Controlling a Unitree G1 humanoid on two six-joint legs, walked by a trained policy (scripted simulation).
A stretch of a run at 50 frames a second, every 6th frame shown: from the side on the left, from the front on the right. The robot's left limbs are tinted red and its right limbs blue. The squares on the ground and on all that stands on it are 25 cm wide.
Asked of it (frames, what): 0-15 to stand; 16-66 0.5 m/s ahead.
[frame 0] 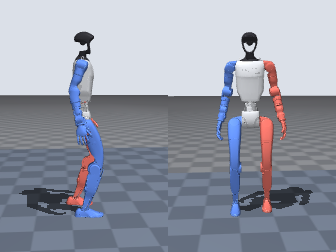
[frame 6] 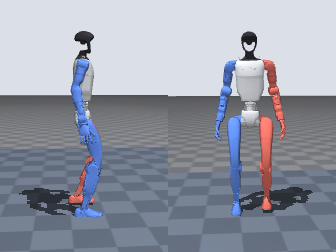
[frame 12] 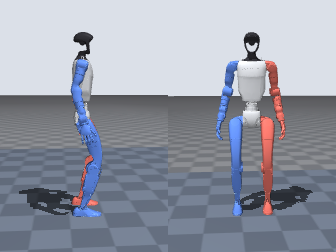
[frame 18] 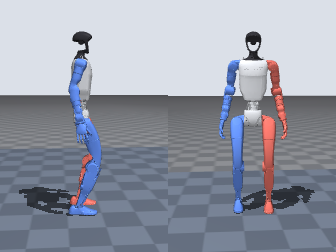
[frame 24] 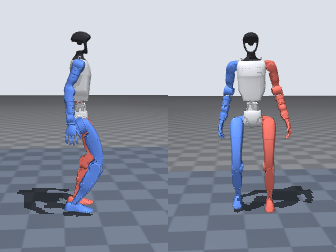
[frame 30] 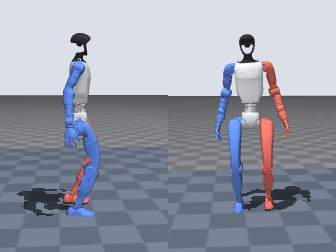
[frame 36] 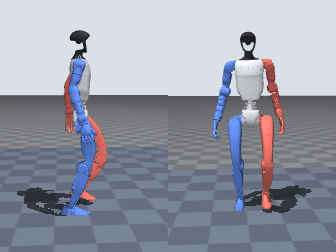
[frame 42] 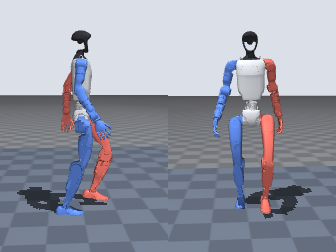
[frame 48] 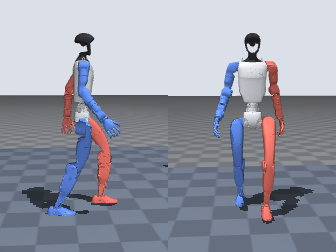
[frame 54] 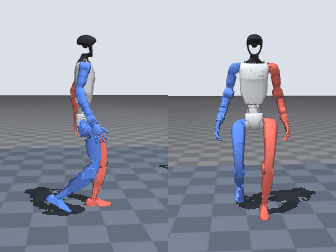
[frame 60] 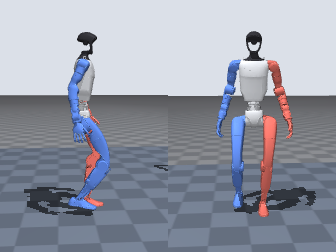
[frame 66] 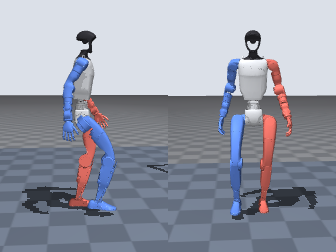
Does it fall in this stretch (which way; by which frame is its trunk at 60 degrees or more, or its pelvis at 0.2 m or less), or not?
no
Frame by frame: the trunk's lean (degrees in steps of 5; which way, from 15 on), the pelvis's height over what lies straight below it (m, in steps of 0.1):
0: 0, 0.8
6: 0, 0.8
12: 0, 0.8
18: 0, 0.8
24: 0, 0.8
30: 5, 0.8
36: 5, 0.8
42: 0, 0.8
48: 0, 0.8
54: 5, 0.8
60: 5, 0.8
66: 5, 0.8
